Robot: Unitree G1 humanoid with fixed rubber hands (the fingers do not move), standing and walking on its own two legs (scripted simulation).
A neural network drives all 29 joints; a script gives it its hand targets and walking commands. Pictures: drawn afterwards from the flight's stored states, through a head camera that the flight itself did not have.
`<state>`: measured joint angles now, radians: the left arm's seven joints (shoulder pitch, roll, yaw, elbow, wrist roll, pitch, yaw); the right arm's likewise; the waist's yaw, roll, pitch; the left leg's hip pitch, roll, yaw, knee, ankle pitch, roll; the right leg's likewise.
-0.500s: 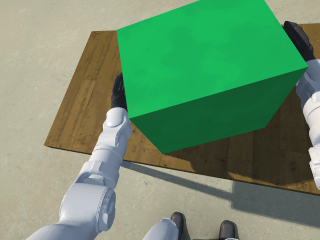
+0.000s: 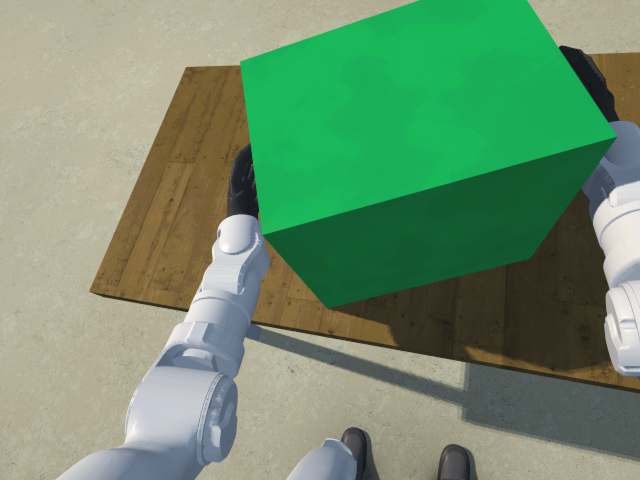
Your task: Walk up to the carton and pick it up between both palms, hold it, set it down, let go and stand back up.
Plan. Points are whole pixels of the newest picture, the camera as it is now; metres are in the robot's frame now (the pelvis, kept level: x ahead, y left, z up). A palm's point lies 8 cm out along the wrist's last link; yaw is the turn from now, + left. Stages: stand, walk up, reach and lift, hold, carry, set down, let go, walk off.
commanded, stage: reach and lift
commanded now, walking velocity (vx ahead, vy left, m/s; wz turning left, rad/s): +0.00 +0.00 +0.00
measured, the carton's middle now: (400, 170) +0.49 +0.05 +0.01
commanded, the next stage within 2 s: none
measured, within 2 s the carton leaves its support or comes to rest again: leaves its support in 1.58 s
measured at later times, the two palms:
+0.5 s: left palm (240, 219) +0.38 +0.24 +0.03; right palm (578, 137) +0.52 -0.13 +0.04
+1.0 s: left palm (240, 219) +0.38 +0.24 +0.03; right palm (578, 137) +0.52 -0.13 +0.04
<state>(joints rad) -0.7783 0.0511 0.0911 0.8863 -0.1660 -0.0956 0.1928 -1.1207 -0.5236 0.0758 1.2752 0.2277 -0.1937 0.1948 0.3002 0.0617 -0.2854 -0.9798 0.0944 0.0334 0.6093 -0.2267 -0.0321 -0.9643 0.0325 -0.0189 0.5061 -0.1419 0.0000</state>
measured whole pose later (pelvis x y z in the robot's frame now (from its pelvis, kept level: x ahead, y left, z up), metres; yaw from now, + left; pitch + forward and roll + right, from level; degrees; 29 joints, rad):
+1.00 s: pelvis +0.00 +0.01 +0.00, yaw +0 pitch +31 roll -2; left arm -0.78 0.00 0.20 1.02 -0.07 -0.19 0.18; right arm -1.12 -0.47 -0.13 1.48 -0.03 -0.33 0.24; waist 0.29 0.06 -0.27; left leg -0.91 0.09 0.03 0.61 -0.24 -0.03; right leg -0.88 0.03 -0.02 0.49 -0.14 0.00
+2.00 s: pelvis -0.02 +0.01 +0.01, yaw +1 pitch +24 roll -2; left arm -0.74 -0.01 0.20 1.02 -0.15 -0.07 0.23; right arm -1.11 -0.43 -0.02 1.52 0.02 -0.23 0.18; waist 0.25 0.06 -0.34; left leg -0.80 0.09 0.03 0.61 -0.23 -0.02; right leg -0.77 0.03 -0.02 0.49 -0.13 0.00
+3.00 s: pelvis -0.01 +0.03 +0.03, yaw +2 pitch +8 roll -3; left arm -0.66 0.03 0.19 0.74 -0.13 0.26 0.23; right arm -0.97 -0.38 0.02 1.25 0.23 0.06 0.14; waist 0.08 0.05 -0.21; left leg -0.44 0.06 0.03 0.55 -0.25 0.00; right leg -0.37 0.00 -0.03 0.36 -0.12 0.03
